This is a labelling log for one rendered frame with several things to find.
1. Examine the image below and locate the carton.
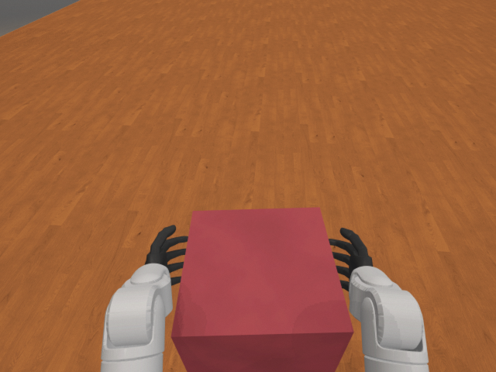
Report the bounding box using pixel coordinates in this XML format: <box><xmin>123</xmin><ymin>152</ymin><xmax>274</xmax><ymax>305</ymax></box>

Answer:
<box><xmin>171</xmin><ymin>207</ymin><xmax>354</xmax><ymax>372</ymax></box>

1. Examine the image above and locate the robot left forearm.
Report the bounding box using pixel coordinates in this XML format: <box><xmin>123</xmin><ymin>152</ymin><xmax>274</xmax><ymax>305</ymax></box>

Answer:
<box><xmin>101</xmin><ymin>263</ymin><xmax>173</xmax><ymax>372</ymax></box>

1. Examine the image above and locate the robot right forearm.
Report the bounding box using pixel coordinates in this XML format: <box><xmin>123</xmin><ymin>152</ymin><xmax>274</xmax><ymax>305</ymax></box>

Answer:
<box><xmin>349</xmin><ymin>266</ymin><xmax>429</xmax><ymax>372</ymax></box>

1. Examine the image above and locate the left robot hand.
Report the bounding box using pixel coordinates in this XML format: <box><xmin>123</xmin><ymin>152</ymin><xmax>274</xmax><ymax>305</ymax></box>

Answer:
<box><xmin>144</xmin><ymin>225</ymin><xmax>188</xmax><ymax>286</ymax></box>

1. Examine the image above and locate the right robot hand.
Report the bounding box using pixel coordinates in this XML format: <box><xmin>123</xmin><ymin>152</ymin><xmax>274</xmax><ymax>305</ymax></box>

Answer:
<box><xmin>329</xmin><ymin>228</ymin><xmax>373</xmax><ymax>291</ymax></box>

